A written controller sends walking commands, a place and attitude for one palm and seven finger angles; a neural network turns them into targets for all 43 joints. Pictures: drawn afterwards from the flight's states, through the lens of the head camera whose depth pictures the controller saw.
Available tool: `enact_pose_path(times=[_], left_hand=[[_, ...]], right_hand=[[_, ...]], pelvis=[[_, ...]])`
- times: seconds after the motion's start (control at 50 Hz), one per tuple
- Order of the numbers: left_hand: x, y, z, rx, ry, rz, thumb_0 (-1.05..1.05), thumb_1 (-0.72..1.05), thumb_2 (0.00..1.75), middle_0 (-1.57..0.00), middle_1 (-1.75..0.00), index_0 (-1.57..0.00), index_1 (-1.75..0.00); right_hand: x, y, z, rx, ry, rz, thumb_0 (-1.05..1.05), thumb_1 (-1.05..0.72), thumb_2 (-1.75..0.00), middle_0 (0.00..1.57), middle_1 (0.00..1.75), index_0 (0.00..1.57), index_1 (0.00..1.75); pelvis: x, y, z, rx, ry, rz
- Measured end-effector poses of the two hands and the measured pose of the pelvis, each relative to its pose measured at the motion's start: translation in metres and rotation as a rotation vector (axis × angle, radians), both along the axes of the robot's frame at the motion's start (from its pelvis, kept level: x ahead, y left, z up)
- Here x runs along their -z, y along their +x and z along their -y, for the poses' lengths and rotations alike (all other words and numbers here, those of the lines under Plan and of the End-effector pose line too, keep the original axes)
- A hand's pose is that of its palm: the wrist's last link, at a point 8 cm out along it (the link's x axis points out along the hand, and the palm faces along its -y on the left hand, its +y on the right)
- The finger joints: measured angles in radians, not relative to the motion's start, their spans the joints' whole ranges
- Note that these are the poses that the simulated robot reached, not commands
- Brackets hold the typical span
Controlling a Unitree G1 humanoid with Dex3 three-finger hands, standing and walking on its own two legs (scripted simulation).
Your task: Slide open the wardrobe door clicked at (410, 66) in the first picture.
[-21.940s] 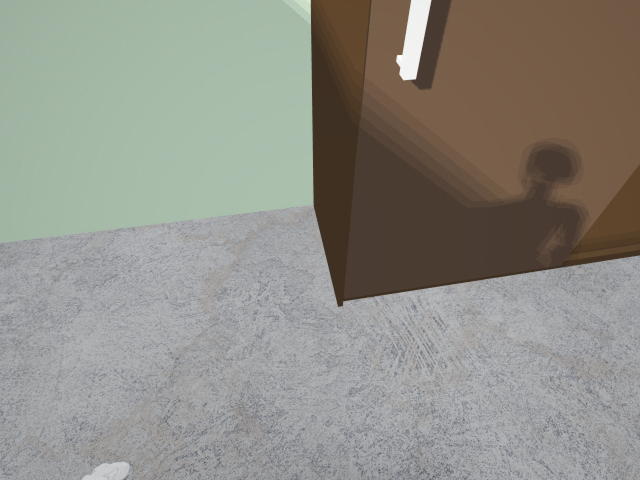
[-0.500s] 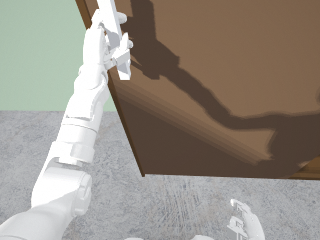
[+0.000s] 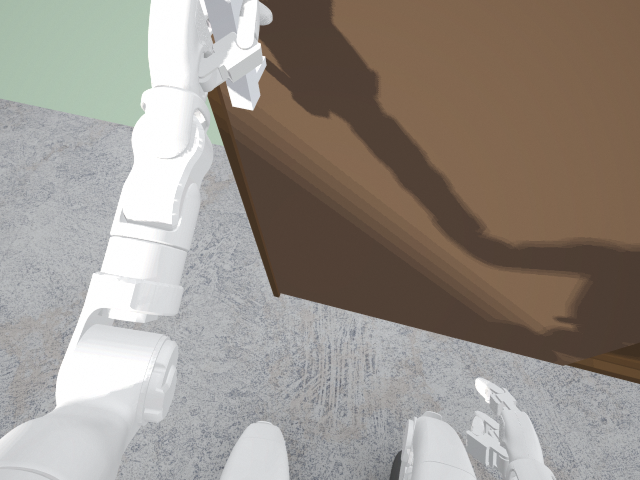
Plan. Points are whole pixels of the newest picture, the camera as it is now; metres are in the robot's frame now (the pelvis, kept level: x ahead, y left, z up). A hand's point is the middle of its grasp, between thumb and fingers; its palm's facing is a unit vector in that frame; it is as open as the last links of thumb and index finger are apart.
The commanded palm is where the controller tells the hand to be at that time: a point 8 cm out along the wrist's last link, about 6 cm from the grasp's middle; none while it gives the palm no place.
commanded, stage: step sideways, sliding the door along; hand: left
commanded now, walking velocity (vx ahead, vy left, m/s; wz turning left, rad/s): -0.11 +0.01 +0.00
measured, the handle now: out of the picture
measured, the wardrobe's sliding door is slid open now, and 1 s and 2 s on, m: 0.00 0.23 0.28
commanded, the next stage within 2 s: stop walking and hold the door there in 1.60 s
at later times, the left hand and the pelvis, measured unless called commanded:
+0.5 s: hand (322, 51) +0.45 +0.11 +0.22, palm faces +0.35 -0.93 -0.07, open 7.0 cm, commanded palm +0.41 +0.05 +0.22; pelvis +0.08 -0.10 +0.00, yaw +6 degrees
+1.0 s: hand (503, 89) +0.44 -0.05 +0.22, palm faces -0.10 -0.99 -0.02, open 7.1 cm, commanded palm +0.42 -0.04 +0.21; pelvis +0.15 -0.12 +0.00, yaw +1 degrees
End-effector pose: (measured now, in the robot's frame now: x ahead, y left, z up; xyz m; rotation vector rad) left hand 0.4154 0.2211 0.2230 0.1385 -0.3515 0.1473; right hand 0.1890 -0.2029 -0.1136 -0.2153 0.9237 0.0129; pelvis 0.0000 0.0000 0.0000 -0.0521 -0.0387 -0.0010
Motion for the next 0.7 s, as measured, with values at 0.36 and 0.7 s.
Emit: enact_pose_path(times=[0.36,0.7], left_hand=[[0.003,-0.004,0.04,-0.204,-0.016,0.051,-0.07,0.69,0.81,-0.46,-1.4,-0.12,-1.26],[0.006,-0.007,0.129,-0.207,0.006,0.091,-0.09,0.71,0.79,-0.46,-1.4,-0.09,-1.16]], right_hand=[[0.001,0.103,0.069,-0.104,0.004,0.139,0.01,-0.91,-0.9,0.2,0.3,0.2,0.3],[0.004,0.169,0.057,-0.261,0.202,0.192,0.02,-0.9,-0.9,0.2,0.3,0.2,0.3]], pelvis=[[0.007,0.051,0.078,-0.109,0.037,-0.023],[0.008,0.11,0.131,-0.156,0.058,-0.039]])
